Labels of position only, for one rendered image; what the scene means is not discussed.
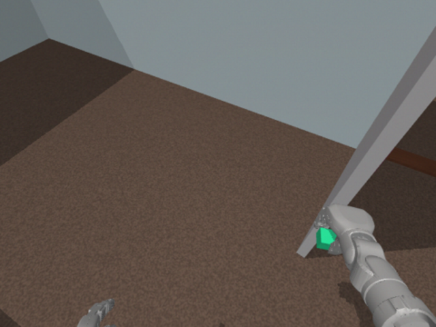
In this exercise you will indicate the right robot arm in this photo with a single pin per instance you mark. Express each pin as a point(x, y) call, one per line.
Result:
point(383, 291)

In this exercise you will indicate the left robot hand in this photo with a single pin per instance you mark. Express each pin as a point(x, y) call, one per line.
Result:
point(96, 314)

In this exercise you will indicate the right robot hand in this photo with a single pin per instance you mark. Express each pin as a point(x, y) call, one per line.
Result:
point(341, 218)

